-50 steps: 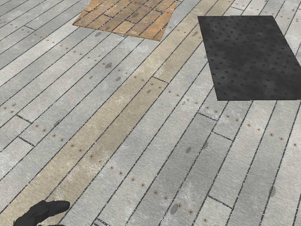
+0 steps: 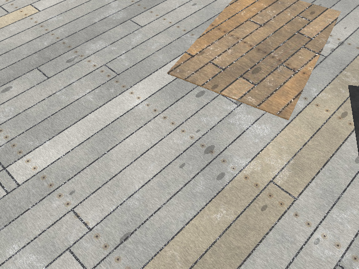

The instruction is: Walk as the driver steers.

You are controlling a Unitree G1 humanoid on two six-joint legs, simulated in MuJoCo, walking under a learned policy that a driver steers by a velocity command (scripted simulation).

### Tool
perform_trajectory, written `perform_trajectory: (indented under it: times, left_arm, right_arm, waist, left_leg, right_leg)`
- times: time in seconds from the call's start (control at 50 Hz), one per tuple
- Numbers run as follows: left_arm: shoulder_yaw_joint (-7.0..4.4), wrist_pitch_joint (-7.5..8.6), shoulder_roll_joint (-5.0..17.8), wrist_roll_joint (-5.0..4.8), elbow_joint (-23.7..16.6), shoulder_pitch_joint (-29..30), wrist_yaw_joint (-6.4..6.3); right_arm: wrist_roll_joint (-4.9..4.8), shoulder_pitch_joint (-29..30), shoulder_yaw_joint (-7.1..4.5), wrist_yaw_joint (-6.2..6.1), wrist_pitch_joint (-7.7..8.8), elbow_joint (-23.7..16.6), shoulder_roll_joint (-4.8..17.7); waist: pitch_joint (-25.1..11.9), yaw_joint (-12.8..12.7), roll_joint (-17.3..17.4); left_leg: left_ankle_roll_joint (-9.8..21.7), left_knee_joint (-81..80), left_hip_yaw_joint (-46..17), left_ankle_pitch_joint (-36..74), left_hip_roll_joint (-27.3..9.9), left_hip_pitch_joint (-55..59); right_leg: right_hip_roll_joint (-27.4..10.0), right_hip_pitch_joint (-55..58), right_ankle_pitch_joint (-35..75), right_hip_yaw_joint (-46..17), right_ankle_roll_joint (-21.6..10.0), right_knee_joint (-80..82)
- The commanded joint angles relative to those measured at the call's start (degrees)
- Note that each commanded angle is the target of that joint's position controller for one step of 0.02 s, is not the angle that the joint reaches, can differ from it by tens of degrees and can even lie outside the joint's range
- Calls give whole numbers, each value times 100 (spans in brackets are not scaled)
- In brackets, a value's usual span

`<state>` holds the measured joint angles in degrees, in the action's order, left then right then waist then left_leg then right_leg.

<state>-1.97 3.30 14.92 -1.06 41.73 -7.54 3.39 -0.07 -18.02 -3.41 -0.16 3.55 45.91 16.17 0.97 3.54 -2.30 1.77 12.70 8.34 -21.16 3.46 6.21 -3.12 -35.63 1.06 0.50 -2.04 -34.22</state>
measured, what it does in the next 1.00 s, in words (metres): walks ahead, turning right: right foot, then left foot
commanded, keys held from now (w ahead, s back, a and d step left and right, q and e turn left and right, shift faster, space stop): w+e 0.20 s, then e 0.34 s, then no key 0.46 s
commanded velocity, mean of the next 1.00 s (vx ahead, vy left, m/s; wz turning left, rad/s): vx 0.22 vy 0.00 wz -0.40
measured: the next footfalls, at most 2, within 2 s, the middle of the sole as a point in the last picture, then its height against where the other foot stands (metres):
right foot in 0.06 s outside the picture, level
left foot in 0.50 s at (167, 268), level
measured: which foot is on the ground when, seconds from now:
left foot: down 0.00-0.08, up 0.10-0.48, down 0.50-1.00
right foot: up 0.00-0.04, down 0.06-0.50, up 0.52-0.84, down 0.86-1.00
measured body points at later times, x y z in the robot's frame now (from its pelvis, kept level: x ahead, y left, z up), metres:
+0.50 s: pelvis +0.28 -0.01 +0.00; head +0.31 -0.02 +0.44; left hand +0.44 +0.25 -0.11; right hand +0.41 -0.32 -0.08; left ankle +0.44 +0.05 -0.73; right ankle +0.17 -0.10 -0.73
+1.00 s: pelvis +0.34 -0.04 +0.01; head +0.34 -0.05 +0.46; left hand +0.57 +0.13 -0.10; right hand +0.33 -0.32 -0.12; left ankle +0.44 +0.06 -0.73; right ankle +0.29 -0.14 -0.73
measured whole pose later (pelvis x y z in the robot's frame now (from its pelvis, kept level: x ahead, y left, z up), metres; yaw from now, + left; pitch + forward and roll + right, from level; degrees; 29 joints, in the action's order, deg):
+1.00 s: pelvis +0.34 -0.04 +0.01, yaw -25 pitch -1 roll +0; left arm -1.3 -1.3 13.3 1.8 40.7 -12.9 -0.4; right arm 1.4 -10.4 -1.6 -0.1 0.1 46.3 14.6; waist 1.0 1.6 1.1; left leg -0.8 27.5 1.5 -9.3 -1.1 -16.8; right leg 0.4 -13.0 -16.7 -1.9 -0.1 -30.7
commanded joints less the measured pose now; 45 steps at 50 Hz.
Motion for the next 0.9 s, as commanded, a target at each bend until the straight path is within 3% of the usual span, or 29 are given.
perform_trajectory:
  times: [0.02,0.04,0.06,0.08,0.1,0.12,0.14,0.16,0.18,0.22,0.28,0.32,0.38,0.42,0.46,0.48,0.5,0.52,0.54,0.56,0.58,0.64,0.68,0.74,0.8,0.84,0.86,0.88,0.9]
  left_arm:
    - [-210,68,656,19,-636,263,74]
    - [-333,47,883,18,-527,-363,50]
    - [-501,29,1203,3,-356,-1269,-28]
    - [-671,-4,1855,15,-297,-1874,-135]
    - [-598,54,1733,-35,-369,-1859,-115]
    - [-485,57,1291,4,-366,-1807,-139]
    - [-435,65,1120,3,-396,-1486,-166]
    - [-375,45,978,-4,-460,-1100,-170]
    - [-348,48,923,47,-557,-839,-193]
    - [-335,47,885,90,-682,-542,-229]
    - [-425,21,1194,112,-633,-491,-344]
    - [-447,-92,1177,12,-540,-617,-423]
    - [-464,-267,1194,-43,-407,-933,-507]
    - [-458,-332,1120,-28,-413,-909,-541]
    - [-441,-355,1019,-7,-520,-623,-572]
    - [-400,-349,864,5,-586,-554,-564]
    - [-288,-322,525,101,-710,-687,-551]
    - [-203,-298,291,62,-670,-1862,-515]
    - [-306,-335,924,7,-489,-2150,-481]
    - [-419,-434,1261,-36,-451,-1549,-508]
    - [-442,-542,1250,-20,-490,-1161,-560]
    - [-346,-687,824,30,-590,-978,-596]
    - [-259,-636,592,72,-577,-1048,-583]
    - [-202,-577,551,110,-579,-818,-529]
    - [-213,-590,595,109,-523,-799,-462]
    - [-216,-584,572,159,-434,-891,-419]
    - [-222,-578,722,236,-514,-837,-430]
    - [-278,-587,1137,284,-623,-759,-481]
    - [-221,-546,919,297,-524,-440,-433]
  right_arm:
    - [-39,28,-292,-129,-99,-253,1120]
    - [-31,87,-292,-173,-151,-276,1159]
    - [-39,162,-257,-217,-153,-327,1121]
    - [116,-347,-67,-177,-30,-570,564]
    - [138,-416,73,-51,194,-640,354]
    - [-119,230,-58,61,354,-739,845]
    - [-203,607,-35,97,445,-890,860]
    - [-59,833,-34,57,462,-886,774]
    - [30,723,-77,33,431,-908,817]
    - [84,471,-102,23,305,-876,799]
    - [124,563,-1,-64,172,-911,512]
    - [140,946,41,-54,178,-947,409]
    - [29,1410,21,9,163,-1054,462]
    - [28,1420,-53,31,161,-1071,625]
    - [63,1087,-140,37,207,-996,759]
    - [123,841,-174,14,249,-947,827]
    - [231,502,-225,-50,254,-980,1133]
    - [369,499,-217,-73,152,-1004,1252]
    - [142,571,-235,-60,51,-1007,1056]
    - [101,757,-132,-84,-13,-1122,684]
    - [135,917,-70,-85,-95,-1117,551]
    - [186,1282,-43,-100,-205,-1054,604]
    - [154,1302,-55,-90,-210,-959,592]
    - [73,1246,-89,-67,-236,-842,684]
    - [0,1221,-90,-35,-298,-725,762]
    - [-54,1161,-30,-14,-317,-604,637]
    - [-26,961,28,12,-286,-507,489]
    - [134,789,94,66,-233,-541,278]
    - [152,858,119,44,-213,-563,129]
  waist:
    - [-97,-231,742]
    - [-480,-593,765]
    - [-957,-1107,569]
    - [-1745,-973,-630]
    - [-2497,-844,-990]
    - [-2026,-1129,-473]
    - [-1261,-1021,-146]
    - [-656,-779,464]
    - [-438,-526,233]
    - [-273,-258,46]
    - [-124,-182,-31]
    - [-321,-378,-154]
    - [-596,-604,-340]
    - [-635,-538,-414]
    - [-627,-274,-515]
    - [-741,-142,-409]
    - [-1332,-116,358]
    - [-1924,-658,1852]
    - [-2051,-639,1692]
    - [-1464,-388,1090]
    - [-1152,-345,756]
    - [-488,-477,935]
    - [-583,-500,1120]
    - [-870,-354,1108]
    - [-794,-378,1075]
    - [-606,-511,978]
    - [-566,-475,708]
    - [-608,-198,-326]
    - [-456,-114,-1037]
  left_leg:
    - [540,1054,-170,6320,-1798,293]
    - [425,1961,-39,6888,-1696,123]
    - [204,3294,84,6265,-1486,-733]
    - [-156,5512,71,2837,-771,-3016]
    - [-299,6774,-1079,-1262,213,-4566]
    - [-162,6966,-1628,-918,-227,-5194]
    - [-63,6544,-1524,-405,-497,-5321]
    - [-38,5924,-1389,-71,-718,-5058]
    - [-127,5563,-1388,126,-829,-4684]
    - [-348,5165,-1337,203,-895,-4202]
    - [-670,4067,-1036,634,-683,-3769]
    - [-719,3063,-927,1664,-387,-3292]
    - [-693,2126,-1051,2415,-80,-3017]
    - [-593,1764,-1294,2269,-75,-2917]
    - [-394,1378,-1391,2307,-186,-2624]
    - [-232,1018,-1382,2899,-399,-2107]
    - [155,1175,-2243,4441,-1462,-923]
    - [1287,1243,-4082,5670,-2906,410]
    - [1583,1086,-4702,4151,-3118,177]
    - [1322,992,-3876,3207,-2590,-299]
    - [1083,880,-3275,2493,-2206,-799]
    - [987,374,-2206,1966,-1577,-2168]
    - [1116,432,-1910,2532,-1545,-2142]
    - [1206,530,-1854,2784,-1677,-1909]
    - [1143,573,-1898,1891,-1678,-2002]
    - [799,691,-1756,1094,-1466,-2451]
    - [407,854,-1631,636,-1292,-2770]
    - [-18,1607,-1055,-13,-752,-3060]
    - [-239,1510,-790,105,-488,-2412]
  right_leg:
    - [417,208,-919,473,-327,-19]
    - [644,1058,-999,568,-485,49]
    - [621,2598,-593,240,-753,388]
    - [-847,4957,-611,-2210,-1628,332]
    - [-1688,6102,-1258,-4951,-2427,1292]
    - [-1466,5911,-1665,-4256,-2027,1512]
    - [-1256,5086,-1489,-3442,-1755,1592]
    - [-969,4110,-953,-2798,-1488,1735]
    - [-882,3431,-274,-2547,-1554,1846]
    - [-681,2668,701,-2186,-1597,2019]
    - [-406,1771,2583,-1374,-1490,1840]
    - [49,1624,2323,-972,-1072,1580]
    - [28,1969,1391,-1378,-793,1271]
    - [-99,2268,868,-1856,-695,944]
    - [-92,2418,555,-2204,-527,419]
    - [170,2334,227,-2126,-334,-92]
    - [605,1787,-1261,-1662,-58,-1423]
    - [1265,498,-4471,-1218,239,-2838]
    - [738,156,-4142,-1113,423,-3649]
    - [560,-11,-3669,-969,568,-3956]
    - [466,-23,-3315,-826,632,-3928]
    - [382,673,-2837,-523,679,-3274]
    - [349,1017,-2845,-366,678,-2415]
    - [241,1541,-2485,-275,576,-1336]
    - [281,2050,-1934,-142,413,-297]
    - [363,2734,-1253,-52,161,805]
    - [14,3075,-930,-510,-49,1107]
    - [-867,3185,-418,-1459,-397,1270]
    - [-1086,1981,-1637,-1726,-779,1595]
Velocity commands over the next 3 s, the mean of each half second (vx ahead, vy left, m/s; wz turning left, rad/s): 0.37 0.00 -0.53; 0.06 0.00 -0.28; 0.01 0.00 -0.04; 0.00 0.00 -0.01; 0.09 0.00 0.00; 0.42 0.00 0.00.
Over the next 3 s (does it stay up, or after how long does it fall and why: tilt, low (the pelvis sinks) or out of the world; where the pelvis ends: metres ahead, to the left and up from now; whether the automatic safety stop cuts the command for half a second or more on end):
stays up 0.62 -0.16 -0.02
